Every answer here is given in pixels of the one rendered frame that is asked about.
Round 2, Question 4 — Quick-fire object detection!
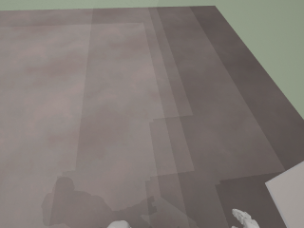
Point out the fridge door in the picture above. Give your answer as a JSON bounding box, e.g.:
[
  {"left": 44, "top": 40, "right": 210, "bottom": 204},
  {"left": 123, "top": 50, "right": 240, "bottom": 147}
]
[{"left": 268, "top": 163, "right": 304, "bottom": 228}]

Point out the robot right hand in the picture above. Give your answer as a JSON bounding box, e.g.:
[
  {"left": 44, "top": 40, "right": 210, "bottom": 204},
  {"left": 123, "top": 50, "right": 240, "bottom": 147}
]
[{"left": 231, "top": 209, "right": 260, "bottom": 228}]

